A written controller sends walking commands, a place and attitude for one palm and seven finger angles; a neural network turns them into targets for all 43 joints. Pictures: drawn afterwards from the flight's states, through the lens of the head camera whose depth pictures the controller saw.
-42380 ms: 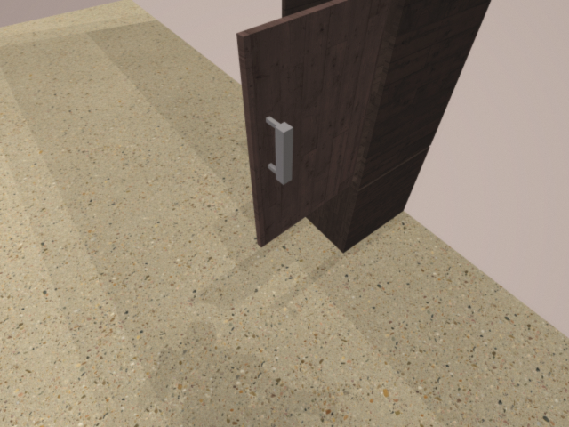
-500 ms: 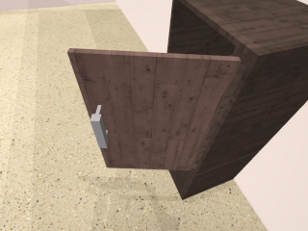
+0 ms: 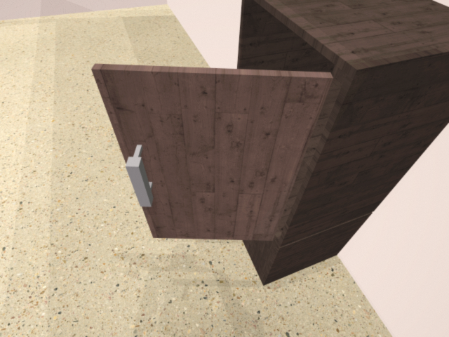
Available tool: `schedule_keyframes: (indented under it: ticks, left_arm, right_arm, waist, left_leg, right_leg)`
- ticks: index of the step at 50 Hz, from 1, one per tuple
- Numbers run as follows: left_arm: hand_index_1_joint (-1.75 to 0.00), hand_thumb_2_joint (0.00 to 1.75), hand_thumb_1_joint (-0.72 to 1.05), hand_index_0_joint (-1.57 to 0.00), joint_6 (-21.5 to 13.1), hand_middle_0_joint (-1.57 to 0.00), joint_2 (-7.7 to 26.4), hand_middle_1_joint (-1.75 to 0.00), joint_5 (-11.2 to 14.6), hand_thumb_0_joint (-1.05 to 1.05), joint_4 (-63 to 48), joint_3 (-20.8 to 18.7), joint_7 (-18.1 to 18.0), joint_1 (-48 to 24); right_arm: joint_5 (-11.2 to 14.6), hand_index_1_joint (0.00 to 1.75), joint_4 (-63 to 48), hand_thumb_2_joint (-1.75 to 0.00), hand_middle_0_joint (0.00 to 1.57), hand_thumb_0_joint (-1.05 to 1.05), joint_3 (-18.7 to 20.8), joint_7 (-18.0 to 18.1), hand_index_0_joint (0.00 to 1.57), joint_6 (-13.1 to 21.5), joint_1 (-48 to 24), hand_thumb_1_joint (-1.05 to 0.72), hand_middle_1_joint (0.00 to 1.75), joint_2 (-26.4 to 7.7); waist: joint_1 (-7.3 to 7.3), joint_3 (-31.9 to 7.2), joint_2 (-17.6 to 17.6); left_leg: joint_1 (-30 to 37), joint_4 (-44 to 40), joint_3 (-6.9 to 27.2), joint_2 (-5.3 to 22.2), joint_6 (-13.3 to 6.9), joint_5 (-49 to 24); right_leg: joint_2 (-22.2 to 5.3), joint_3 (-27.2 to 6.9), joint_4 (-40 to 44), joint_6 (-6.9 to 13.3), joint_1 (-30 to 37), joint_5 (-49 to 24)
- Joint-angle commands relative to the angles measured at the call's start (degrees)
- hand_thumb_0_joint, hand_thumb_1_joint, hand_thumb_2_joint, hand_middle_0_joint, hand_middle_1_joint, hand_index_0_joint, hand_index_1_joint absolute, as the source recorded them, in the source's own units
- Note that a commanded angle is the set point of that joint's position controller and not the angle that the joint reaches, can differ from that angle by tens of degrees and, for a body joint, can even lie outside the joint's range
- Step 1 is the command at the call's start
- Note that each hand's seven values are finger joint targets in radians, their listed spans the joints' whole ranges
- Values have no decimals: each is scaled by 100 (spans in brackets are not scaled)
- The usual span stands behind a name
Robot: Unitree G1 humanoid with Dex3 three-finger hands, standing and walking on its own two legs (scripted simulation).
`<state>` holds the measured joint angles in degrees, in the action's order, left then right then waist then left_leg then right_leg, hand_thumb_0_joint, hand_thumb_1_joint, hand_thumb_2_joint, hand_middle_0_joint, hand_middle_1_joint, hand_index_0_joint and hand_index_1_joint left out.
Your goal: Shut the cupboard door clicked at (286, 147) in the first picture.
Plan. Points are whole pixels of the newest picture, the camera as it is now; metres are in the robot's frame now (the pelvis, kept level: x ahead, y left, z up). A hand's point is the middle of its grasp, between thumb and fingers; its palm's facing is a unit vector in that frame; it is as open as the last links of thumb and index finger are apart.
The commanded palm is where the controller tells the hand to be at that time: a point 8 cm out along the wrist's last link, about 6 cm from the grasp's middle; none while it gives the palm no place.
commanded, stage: come to a stop and stand still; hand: left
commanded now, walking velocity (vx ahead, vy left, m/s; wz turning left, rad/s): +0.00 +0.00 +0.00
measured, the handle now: (142, 176) +0.43 +0.21 +0.00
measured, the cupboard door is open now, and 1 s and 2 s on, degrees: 68 68 68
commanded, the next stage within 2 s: look again from close up in 0.64 s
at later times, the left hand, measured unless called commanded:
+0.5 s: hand out of the picture +0.02 +0.19 -0.18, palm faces +0.03 -0.97 -0.25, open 7.4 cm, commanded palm none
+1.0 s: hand out of the picture -0.01 +0.20 -0.19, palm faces +0.04 -0.98 -0.19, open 7.4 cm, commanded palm none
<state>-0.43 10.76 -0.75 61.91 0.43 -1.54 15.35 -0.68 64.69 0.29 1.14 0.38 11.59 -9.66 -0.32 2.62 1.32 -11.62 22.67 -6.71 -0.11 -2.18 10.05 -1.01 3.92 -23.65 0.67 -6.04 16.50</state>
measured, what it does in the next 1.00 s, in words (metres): stands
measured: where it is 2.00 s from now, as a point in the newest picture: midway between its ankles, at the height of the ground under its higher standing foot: outside the picture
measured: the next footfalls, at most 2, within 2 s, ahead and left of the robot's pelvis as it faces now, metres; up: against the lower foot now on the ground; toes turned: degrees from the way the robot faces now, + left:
none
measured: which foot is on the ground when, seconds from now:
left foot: down 0.00-1.00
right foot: down 0.00-1.00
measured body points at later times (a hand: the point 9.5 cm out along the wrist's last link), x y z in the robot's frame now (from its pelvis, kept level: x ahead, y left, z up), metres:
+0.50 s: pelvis +0.00 -0.01 -0.01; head +0.03 -0.01 +0.44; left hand +0.01 +0.24 -0.16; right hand +0.05 -0.25 -0.16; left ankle +0.03 +0.09 -0.74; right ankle -0.04 -0.11 -0.74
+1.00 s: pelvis -0.02 +0.03 -0.01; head -0.01 +0.04 +0.44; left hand -0.01 +0.25 -0.17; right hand +0.05 -0.21 -0.15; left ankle +0.03 +0.09 -0.74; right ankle -0.04 -0.11 -0.74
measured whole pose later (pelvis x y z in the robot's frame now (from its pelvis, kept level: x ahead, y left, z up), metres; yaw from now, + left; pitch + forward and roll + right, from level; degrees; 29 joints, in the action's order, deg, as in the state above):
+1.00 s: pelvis -0.02 +0.03 -0.01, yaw +1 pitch -2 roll -1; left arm 0.5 10.3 -1.1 57.7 0.6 -2.4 17.6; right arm -0.9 59.7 1.2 0.8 -0.8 10.5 -9.3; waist -0.8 3.0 1.0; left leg -15.8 29.5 -6.3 -0.7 -4.3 12.0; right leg -2.1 4.4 -28.4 -1.1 -8.9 17.4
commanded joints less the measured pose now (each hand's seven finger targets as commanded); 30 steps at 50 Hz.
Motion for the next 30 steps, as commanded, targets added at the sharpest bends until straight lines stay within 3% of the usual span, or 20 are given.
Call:
schedule_keyframes:
  ticks: [1,12,15,16,17,19,22,24,26,30]
  left_arm:
    - [-30,90,90,-20,-113,-20,719,-30,-23,0,-149,-146,-45,242]
    - [-30,90,90,-20,-136,-20,757,-30,-4,0,-88,-120,-20,233]
    - [-30,90,90,-20,-151,-20,770,-30,5,0,-63,-123,-17,236]
    - [-30,90,90,-20,-193,-20,1392,-30,-70,0,-491,-18,-80,128]
    - [-30,90,90,-20,-148,-20,1159,-30,-27,0,-518,-177,-86,320]
    - [-30,90,90,-20,-165,-20,857,-30,-18,0,-459,-145,-115,389]
    - [-30,90,90,-20,-144,-20,714,-30,-19,0,-522,-120,-139,387]
    - [-30,90,90,-20,-127,-20,752,-30,-26,0,-591,-160,-146,318]
    - [-30,90,90,-20,-129,-20,682,-30,-42,0,-622,-135,-160,481]
    - [-30,90,90,-20,-69,-20,731,-30,-24,0,-691,-179,-176,490]
  right_arm:
    - [14,30,-212,-90,20,0,104,17,20,113,99,-90,30,-749]
    - [-1,30,-150,-90,20,0,47,8,20,123,138,-90,30,-807]
    - [3,30,-144,-90,20,0,40,15,20,146,143,-90,30,-846]
    - [-104,30,-709,-90,20,0,174,1,20,198,61,-90,30,-1100]
    - [-55,30,-720,-90,20,0,286,36,20,254,54,-90,30,-1208]
    - [-28,30,-710,-90,20,0,227,34,20,197,98,-90,30,-783]
    - [-60,30,-790,-90,20,0,170,-3,20,79,143,-90,30,-548]
    - [-57,30,-809,-90,20,0,199,3,20,62,140,-90,30,-585]
    - [-57,30,-800,-90,20,0,173,11,20,77,157,-90,30,-564]
    - [-24,30,-831,-90,20,0,226,44,20,38,86,-90,30,-656]
  waist:
    - [1,275,-33]
    - [0,136,-115]
    - [-6,-75,-122]
    - [131,360,-496]
    - [-26,-200,-411]
    - [6,-606,-154]
    - [26,-329,373]
    - [58,-119,237]
    - [-17,-338,125]
    - [10,-339,-115]
  left_leg:
    - [237,-539,870,652,0,40]
    - [316,-551,872,645,42,-108]
    - [417,-506,877,680,31,-414]
    - [361,-203,1120,382,-45,-1474]
    - [351,163,1084,740,-39,-1251]
    - [272,446,974,568,-20,-895]
    - [-143,657,735,370,79,-273]
    - [-260,724,707,376,85,-452]
    - [-86,747,669,482,35,-1202]
    - [50,784,736,567,-8,-1481]
  right_leg:
    - [-619,-695,766,168,-712,-140]
    - [-627,-685,800,178,-637,-208]
    - [-642,-666,756,168,-485,-484]
    - [-425,-516,268,269,-718,-978]
    - [-580,-569,142,241,-664,-505]
    - [-765,-656,251,299,-424,-1111]
    - [-945,-792,296,345,-472,-1289]
    - [-927,-752,144,377,-563,-1635]
    - [-825,-629,-157,304,-328,-2585]
    - [-692,-540,-283,213,-489,-2199]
